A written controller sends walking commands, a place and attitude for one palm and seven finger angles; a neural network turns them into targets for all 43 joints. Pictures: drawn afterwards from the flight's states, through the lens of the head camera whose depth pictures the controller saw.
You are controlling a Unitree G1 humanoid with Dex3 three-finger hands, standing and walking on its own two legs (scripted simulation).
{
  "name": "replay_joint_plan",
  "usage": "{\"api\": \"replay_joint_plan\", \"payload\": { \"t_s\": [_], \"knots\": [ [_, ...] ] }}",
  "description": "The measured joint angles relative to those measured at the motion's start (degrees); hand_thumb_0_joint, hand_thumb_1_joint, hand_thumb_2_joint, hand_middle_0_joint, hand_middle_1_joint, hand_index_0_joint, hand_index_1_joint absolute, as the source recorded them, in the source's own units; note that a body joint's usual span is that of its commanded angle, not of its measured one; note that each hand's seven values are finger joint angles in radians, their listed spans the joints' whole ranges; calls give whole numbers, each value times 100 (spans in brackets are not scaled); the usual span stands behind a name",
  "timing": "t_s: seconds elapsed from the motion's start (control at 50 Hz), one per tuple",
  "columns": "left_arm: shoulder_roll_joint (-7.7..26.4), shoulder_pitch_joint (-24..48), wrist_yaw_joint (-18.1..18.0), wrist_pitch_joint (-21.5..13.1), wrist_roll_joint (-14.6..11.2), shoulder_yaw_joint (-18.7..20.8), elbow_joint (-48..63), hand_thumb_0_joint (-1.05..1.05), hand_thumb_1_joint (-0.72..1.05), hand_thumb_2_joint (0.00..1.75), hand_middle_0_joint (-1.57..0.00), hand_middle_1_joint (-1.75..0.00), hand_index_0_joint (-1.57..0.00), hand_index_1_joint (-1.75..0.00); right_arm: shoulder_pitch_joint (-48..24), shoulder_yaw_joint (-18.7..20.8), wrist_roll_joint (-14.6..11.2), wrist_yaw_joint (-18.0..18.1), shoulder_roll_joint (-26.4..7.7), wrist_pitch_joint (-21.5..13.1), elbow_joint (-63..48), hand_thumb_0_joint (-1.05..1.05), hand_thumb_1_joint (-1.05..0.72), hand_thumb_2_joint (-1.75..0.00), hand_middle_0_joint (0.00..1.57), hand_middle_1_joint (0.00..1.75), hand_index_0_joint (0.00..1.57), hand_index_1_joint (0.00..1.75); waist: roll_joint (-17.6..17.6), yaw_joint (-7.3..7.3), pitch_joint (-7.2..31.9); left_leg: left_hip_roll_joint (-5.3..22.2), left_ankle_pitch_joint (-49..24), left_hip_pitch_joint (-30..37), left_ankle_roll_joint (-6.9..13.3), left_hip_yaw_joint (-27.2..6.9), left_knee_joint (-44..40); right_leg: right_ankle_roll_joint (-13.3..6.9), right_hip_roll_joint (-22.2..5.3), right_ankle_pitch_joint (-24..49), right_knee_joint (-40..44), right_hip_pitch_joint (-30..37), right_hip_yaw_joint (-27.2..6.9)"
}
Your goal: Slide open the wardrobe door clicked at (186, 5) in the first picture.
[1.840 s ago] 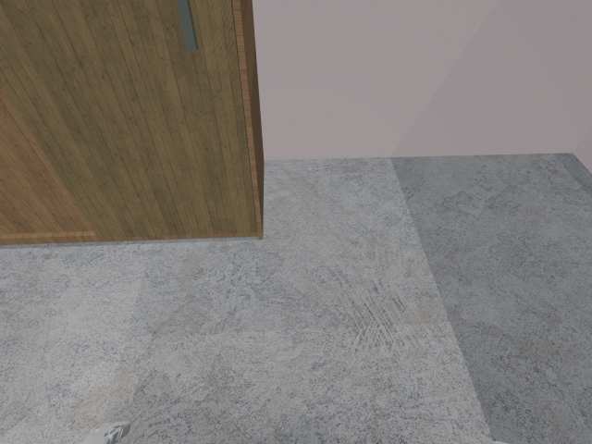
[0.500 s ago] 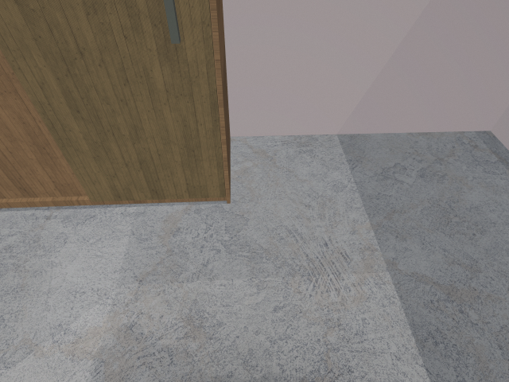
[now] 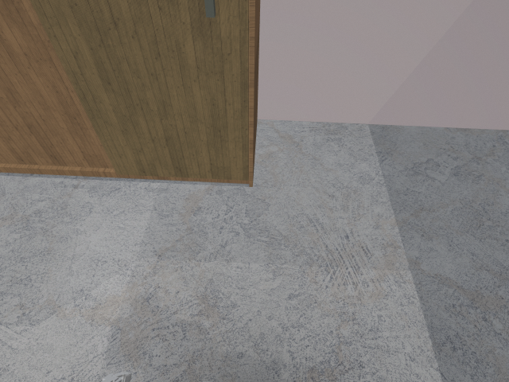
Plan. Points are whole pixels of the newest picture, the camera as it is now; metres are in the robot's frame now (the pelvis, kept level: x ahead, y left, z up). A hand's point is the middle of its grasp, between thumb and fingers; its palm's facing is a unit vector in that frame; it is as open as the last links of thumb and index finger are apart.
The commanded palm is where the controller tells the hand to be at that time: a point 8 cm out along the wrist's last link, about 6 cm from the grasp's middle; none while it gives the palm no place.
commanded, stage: walk to a spot facing it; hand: right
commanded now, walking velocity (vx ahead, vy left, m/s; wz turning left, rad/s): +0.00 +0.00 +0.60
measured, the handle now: out of the picture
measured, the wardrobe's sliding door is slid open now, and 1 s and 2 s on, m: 0.00 0.00 0.00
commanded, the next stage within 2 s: none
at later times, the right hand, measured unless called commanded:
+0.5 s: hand out of the picture +0.07 -0.20 -0.16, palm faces -0.17 +0.96 -0.23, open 7.4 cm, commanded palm none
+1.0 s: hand (338, 348) +0.21 -0.15 -0.17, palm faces -0.56 +0.82 -0.13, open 7.4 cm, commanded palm none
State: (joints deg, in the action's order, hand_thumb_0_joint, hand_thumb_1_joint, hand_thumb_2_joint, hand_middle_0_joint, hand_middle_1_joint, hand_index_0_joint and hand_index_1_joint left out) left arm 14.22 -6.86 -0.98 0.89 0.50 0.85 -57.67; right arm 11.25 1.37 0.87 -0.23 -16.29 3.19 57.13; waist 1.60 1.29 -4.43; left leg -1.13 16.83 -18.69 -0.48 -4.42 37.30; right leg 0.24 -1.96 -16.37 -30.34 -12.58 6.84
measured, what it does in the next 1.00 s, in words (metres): steps on the spot, turning left: right foot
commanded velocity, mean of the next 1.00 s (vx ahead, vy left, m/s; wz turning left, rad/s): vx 0.16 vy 0.00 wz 0.60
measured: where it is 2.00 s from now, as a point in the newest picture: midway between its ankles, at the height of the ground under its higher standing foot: (194, 354)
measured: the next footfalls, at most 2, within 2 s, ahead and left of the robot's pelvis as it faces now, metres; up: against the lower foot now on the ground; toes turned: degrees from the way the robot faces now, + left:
right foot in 0.56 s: +0.02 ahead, -0.13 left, +0.00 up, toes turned +18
left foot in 1.20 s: +0.13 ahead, +0.21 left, +0.00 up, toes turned +49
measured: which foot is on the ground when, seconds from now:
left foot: down 0.00-0.56, up 0.58-1.00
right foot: down 0.00-0.10, up 0.12-0.54, down 0.56-1.00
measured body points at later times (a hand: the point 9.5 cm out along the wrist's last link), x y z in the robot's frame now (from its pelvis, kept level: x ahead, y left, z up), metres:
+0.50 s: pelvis -0.02 -0.01 +0.00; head +0.02 -0.01 +0.45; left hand +0.03 +0.27 -0.12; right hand +0.08 -0.25 -0.15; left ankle +0.01 +0.11 -0.73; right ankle -0.02 -0.15 -0.70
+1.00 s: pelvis +0.04 -0.03 +0.01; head +0.08 -0.05 +0.46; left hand -0.16 +0.11 -0.12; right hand +0.24 -0.19 -0.15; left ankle +0.00 +0.14 -0.65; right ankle -0.01 -0.14 -0.73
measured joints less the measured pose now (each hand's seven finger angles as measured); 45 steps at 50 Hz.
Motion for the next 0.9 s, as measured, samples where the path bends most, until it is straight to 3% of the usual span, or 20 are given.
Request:
{"api": "replay_joint_plan", "payload": {
  "t_s": [0.06, 0.1, 0.16, 0.2, 0.26, 0.46, 0.54, 0.58, 0.62, 0.64, 0.68, 0.74, 0.82, 0.9],
  "knots": [
    [-80, -73, -1, 25, 18, 49, 76, 0, 90, 90, -21, -30, -20, -30, 117, 55, 0, -39, 167, 49, -113, 1, -90, -90, 20, 30, 20, 30, -87, 32, -113, 64, 673, -163, -20, 305, 673, 57, -157, -171, -288, -38, 200],
    [-73, -151, 7, 73, 17, 86, 122, 0, 90, 90, -21, -30, -20, -30, 249, 74, 24, -72, 261, -20, -227, 1, -90, -90, 20, 30, 20, 30, -212, 49, -93, 76, 205, -12, 64, 415, 243, 133, -332, -387, -770, -259, 249],
    [-42, -130, -7, 216, -10, 160, 132, 0, 90, 90, -21, -30, -20, -30, 307, 70, 35, 2, 426, -124, -289, 1, -90, -90, 20, 30, 20, 30, -383, 16, -168, -100, 179, -98, 328, 456, 274, 190, -222, -1078, -2346, -963, -351],
    [-43, -120, 7, 239, -13, 187, 128, 1, 91, 90, -21, -30, -20, -30, 354, 80, 17, 35, 503, -121, -325, 1, -90, -90, 20, 30, 20, 30, -381, 37, -177, -168, 42, -22, 376, 388, -33, 207, -135, -917, -2999, -1279, -521],
    [-59, -87, 15, 210, -2, 202, 175, 1, 91, 90, -21, -30, -20, -30, 420, 94, -4, 49, 544, -135, -351, 1, -90, -90, 20, 30, 20, 30, -285, 48, -140, -237, -316, 61, 378, 205, -537, 277, -91, -568, -3292, -1510, -606],
    [-26, 71, -62, 161, -19, 240, 369, 1, 91, 90, -20, -30, -20, -30, 367, 197, 34, 41, 422, -123, -445, 1, -90, -90, 20, 30, 20, 30, -107, 104, 106, -471, -849, -45, 226, -400, -1100, 334, -2, -634, -2201, -1109, -799],
    [-84, 72, -76, 54, -64, 196, 492, 0, 91, 90, -20, -30, -20, -30, 277, 259, 55, 45, 270, -58, -494, 1, -90, -90, 20, 30, 20, 30, 20, 140, 208, -546, -940, -198, 57, -670, -1065, 210, 122, -705, -962, -586, -783],
    [-138, -30, -78, -66, -53, 155, 545, 0, 91, 90, -20, -30, -20, -30, 268, 301, 36, 25, 172, 2, -492, 1, -90, -90, 20, 30, 20, 30, 115, 92, 293, -582, -560, -375, -5, -776, -697, 9, 175, -356, -203, -236, -685],
    [-204, -221, -66, -120, -10, 90, 579, 0, 91, 90, -20, -30, -20, -30, 268, 376, 38, -18, 108, 90, -440, 1, -90, -90, 20, 30, 20, 30, 148, 31, 370, -560, 385, -691, -76, -465, 304, -178, 126, -261, -139, -105, -529],
    [-226, -349, -62, -131, 6, 64, 581, 0, 91, 90, -21, -30, -20, -30, 269, 404, 63, -57, 78, 110, -422, 1, -90, -90, 20, 30, 20, 30, 123, -7, 416, -531, 459, -863, -122, -280, 844, -220, 68, -240, -28, 1, -475],
    [-263, -613, -71, -151, 28, 25, 532, 0, 91, 90, -21, -30, -20, -30, 261, 461, 105, -151, 7, 95, -434, 1, -91, -90, 20, 30, 20, 30, 84, -56, 490, -408, 275, -1176, -180, -4, 1824, -242, -33, -147, 274, 219, -384],
    [-308, -956, -87, -207, 36, -4, 393, 0, 90, 90, -21, -30, -20, -30, 277, 522, 132, -227, -79, 27, -491, 1, -91, -90, 19, 30, 20, 30, 89, -48, 547, -171, -228, -1514, -240, 132, 2870, -253, -114, -37, 638, 488, -165],
    [-376, -1352, -114, -319, 17, 6, 228, 0, 90, 90, -21, -30, -20, -30, 322, 539, 137, -240, -75, 22, -440, 1, -91, -90, 19, 30, 20, 30, 110, -85, 549, 141, -685, -1690, -307, 143, 3292, -282, -134, -86, 857, 749, 200],
    [-477, -1716, -128, -423, 19, 9, 59, 0, 90, 90, -21, -30, -20, -30, 274, 490, 127, -257, 32, 74, -324, 1, -91, -90, 19, 29, 20, 30, 123, -197, 457, 394, -725, -1685, -344, 297, 2958, -274, -149, -233, 957, 998, 548]
  ]
}}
